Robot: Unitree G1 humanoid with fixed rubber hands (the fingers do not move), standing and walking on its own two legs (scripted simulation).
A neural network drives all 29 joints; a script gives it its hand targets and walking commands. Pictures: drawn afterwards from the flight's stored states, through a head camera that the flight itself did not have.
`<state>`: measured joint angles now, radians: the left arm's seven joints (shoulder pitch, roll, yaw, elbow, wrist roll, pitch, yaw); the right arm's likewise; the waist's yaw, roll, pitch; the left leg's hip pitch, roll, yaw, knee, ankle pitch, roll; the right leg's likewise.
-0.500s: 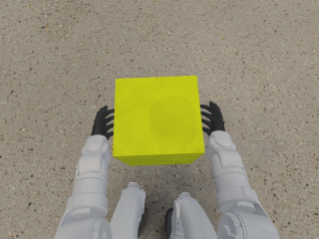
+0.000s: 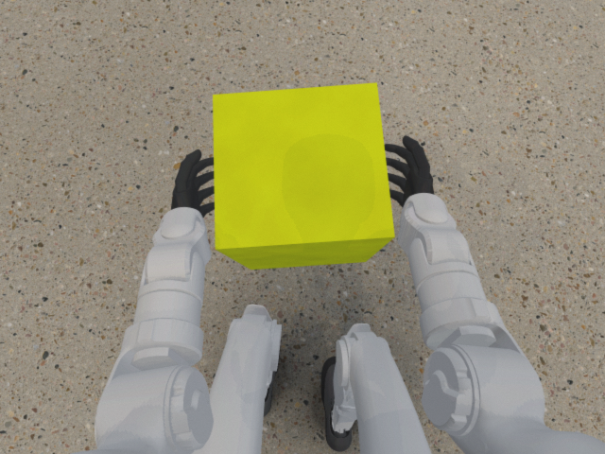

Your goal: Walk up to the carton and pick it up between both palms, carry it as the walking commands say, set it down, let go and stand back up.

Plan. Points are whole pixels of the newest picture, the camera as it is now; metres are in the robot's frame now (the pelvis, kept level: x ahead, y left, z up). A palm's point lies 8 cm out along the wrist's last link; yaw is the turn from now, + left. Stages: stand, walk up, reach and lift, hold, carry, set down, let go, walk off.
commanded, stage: set down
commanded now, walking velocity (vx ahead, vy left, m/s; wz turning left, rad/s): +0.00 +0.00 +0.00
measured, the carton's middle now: (302, 193) +0.47 +0.05 -0.15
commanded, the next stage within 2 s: none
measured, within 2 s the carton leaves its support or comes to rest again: rests again in 1.90 s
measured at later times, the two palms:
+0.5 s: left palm (202, 208) +0.44 +0.20 -0.17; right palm (392, 199) +0.48 -0.10 -0.15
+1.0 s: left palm (220, 217) +0.46 +0.20 -0.29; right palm (376, 213) +0.49 -0.10 -0.28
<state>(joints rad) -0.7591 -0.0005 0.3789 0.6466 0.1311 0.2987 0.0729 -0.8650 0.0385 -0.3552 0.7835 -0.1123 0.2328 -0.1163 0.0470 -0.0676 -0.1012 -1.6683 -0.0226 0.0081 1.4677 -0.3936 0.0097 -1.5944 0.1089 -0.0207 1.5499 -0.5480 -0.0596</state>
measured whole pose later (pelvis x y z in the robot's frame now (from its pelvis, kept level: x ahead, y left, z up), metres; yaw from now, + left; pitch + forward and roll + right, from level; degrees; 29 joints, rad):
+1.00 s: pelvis -0.05 +0.01 -0.15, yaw -1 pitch +25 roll +0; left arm -1.26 0.21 0.29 0.65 -0.07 0.36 0.13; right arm -1.34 -0.15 -0.28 0.72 0.03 0.32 -0.17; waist 0.07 -0.05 0.53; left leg -1.98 -0.03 0.02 1.97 -0.43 0.01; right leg -1.90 0.12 -0.06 2.07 -0.61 -0.05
